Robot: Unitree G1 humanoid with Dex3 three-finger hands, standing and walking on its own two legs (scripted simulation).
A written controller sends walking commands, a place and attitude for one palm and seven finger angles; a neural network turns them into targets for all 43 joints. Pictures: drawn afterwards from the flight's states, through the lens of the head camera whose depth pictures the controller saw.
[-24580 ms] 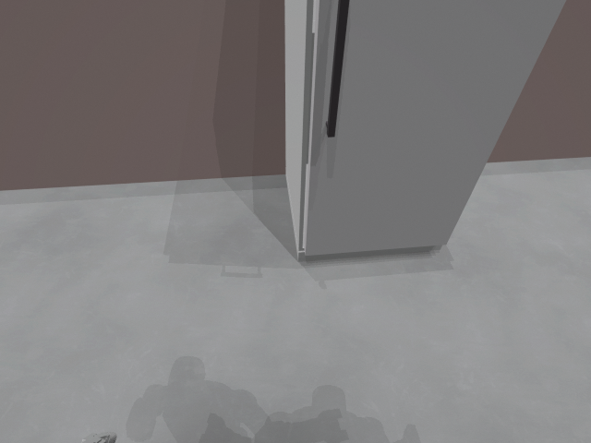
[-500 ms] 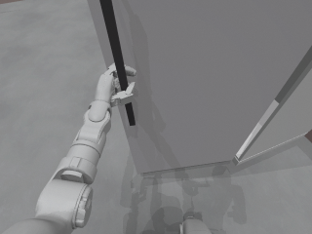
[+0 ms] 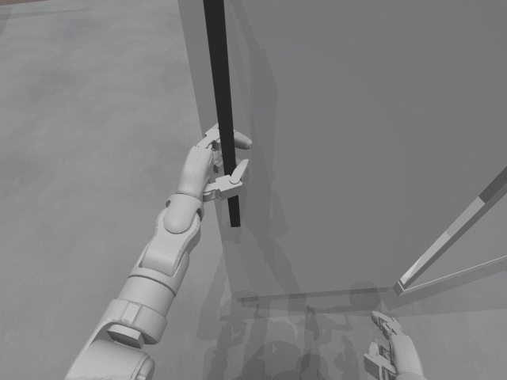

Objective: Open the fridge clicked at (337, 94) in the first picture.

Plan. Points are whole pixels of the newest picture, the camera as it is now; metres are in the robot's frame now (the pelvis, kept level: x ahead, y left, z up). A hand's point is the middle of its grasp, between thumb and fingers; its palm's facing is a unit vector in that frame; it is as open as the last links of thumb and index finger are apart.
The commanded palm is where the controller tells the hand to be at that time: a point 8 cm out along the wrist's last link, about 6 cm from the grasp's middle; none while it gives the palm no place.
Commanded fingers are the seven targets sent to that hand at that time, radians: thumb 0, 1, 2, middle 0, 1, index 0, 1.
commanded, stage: stop walking and hold the door back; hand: left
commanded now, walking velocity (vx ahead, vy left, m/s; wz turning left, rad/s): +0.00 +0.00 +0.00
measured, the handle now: (227, 128) +0.43 +0.07 +0.17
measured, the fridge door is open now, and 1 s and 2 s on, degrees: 77 77 74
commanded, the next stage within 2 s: loosen the grip on the handle in 0.20 s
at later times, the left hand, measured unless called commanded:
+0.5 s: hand (228, 171) +0.39 +0.07 +0.12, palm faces -0.16 -0.99 -0.05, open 7.8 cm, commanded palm +0.36 +0.12 +0.11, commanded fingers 0.00 -0.43 0.26 -0.44 -1.38 -0.44 -1.38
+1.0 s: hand (235, 184) +0.38 +0.06 +0.10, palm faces -0.19 -0.97 -0.13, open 14.5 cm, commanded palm +0.37 +0.12 +0.11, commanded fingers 0.00 -0.55 0.20 -0.25 -1.15 -0.25 -1.15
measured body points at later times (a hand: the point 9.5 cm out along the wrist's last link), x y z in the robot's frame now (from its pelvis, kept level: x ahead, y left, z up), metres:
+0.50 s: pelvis -0.02 +0.00 +0.01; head -0.01 +0.01 +0.46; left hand +0.39 +0.12 +0.12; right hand +0.09 -0.26 -0.09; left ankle -0.01 +0.13 -0.73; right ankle +0.02 -0.12 -0.73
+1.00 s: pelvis -0.03 +0.01 +0.00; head -0.01 +0.01 +0.45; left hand +0.39 +0.11 +0.11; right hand +0.04 -0.26 -0.11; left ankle -0.01 +0.13 -0.73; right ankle +0.02 -0.12 -0.73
